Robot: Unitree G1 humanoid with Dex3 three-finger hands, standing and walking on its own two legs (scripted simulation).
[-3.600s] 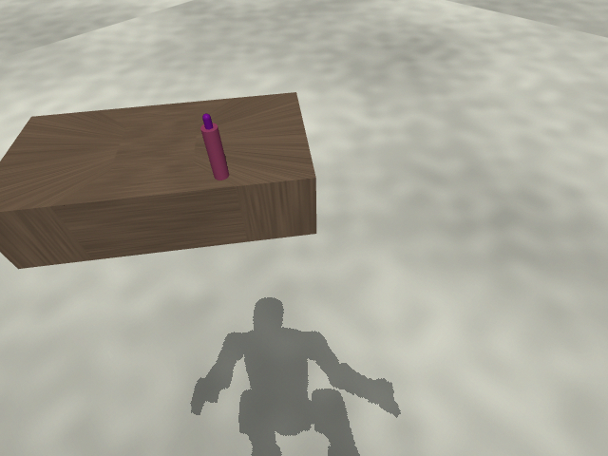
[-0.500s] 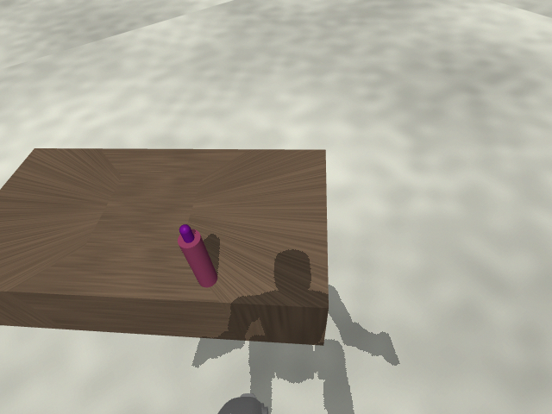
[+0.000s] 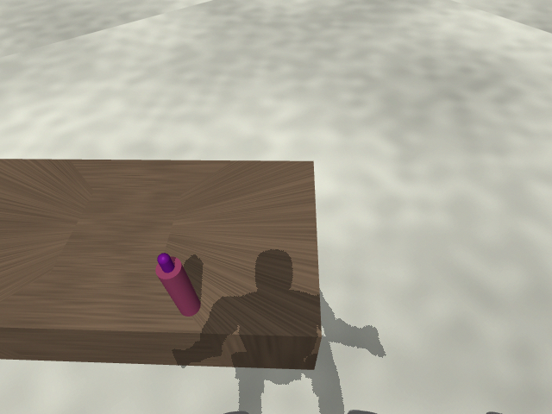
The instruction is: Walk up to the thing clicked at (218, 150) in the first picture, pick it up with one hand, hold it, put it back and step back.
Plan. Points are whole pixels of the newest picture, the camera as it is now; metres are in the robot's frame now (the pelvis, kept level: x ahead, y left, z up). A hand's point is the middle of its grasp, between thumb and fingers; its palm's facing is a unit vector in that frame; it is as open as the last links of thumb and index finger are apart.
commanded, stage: walk up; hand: left
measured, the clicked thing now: (177, 284) +0.45 +0.29 -0.29
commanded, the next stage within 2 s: stand in 1.20 s
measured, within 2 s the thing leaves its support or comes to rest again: neither
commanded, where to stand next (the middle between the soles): +0.08 +0.01 m, yaw +1 degrees
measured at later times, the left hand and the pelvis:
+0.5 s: hand out of the picture +0.12 +0.25 -0.12, palm faces -0.01 -0.95 -0.33, open 7.4 cm; pelvis +0.02 +0.00 +0.03, yaw +0 degrees
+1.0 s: hand out of the picture +0.10 +0.25 -0.13, palm faces +0.00 -0.94 -0.33, open 7.4 cm; pelvis +0.03 +0.00 +0.03, yaw +1 degrees
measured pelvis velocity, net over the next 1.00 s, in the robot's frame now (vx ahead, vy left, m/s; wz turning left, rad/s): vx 0.03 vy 0.00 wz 0.01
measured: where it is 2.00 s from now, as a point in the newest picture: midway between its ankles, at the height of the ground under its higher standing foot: outside the picture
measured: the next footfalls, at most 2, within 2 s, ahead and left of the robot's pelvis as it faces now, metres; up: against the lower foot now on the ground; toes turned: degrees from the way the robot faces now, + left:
none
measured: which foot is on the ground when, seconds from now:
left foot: down 0.00-1.00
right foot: down 0.00-1.00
